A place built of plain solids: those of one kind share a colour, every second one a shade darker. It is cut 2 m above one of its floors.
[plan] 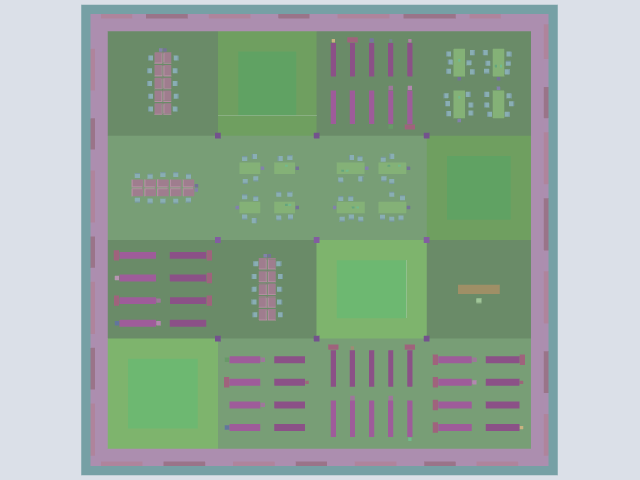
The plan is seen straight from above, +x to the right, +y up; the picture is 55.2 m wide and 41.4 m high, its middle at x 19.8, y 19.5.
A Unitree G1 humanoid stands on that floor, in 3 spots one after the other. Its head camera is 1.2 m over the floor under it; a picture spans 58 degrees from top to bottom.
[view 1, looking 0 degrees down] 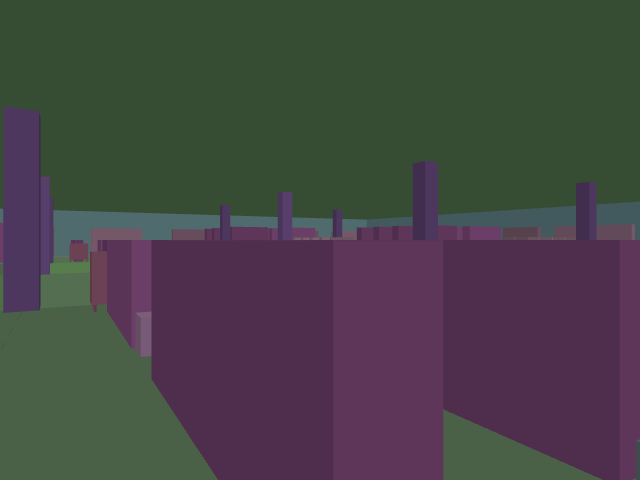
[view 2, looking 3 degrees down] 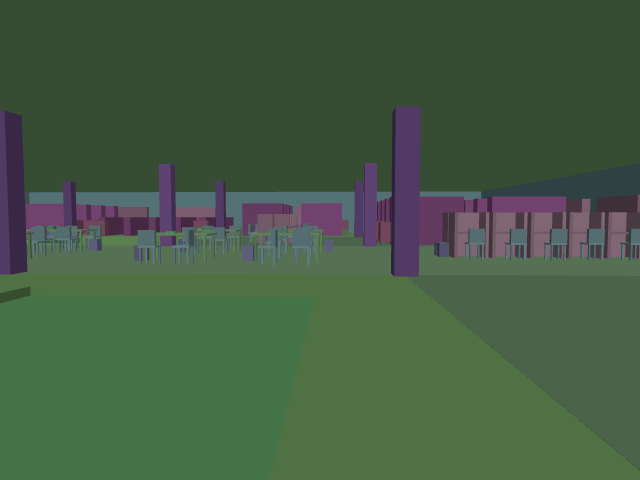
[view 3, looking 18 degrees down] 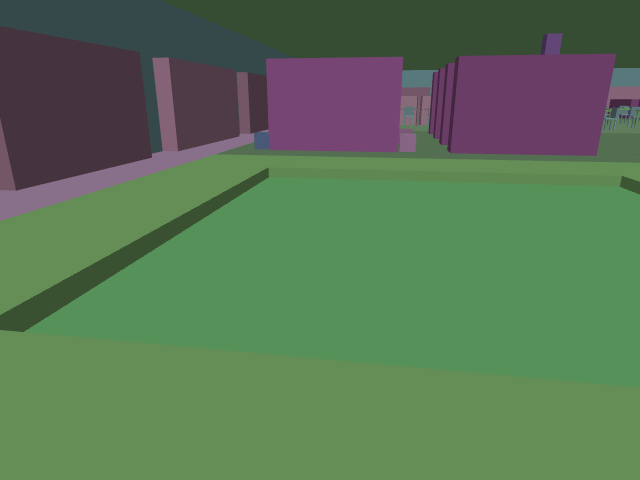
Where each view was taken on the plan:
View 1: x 28.45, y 37.55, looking -121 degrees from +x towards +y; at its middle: range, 4.52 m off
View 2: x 12.45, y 37.55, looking -88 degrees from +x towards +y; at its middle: floor_bay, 22.95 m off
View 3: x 5.45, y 1.45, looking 99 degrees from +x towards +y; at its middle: floor_well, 4.46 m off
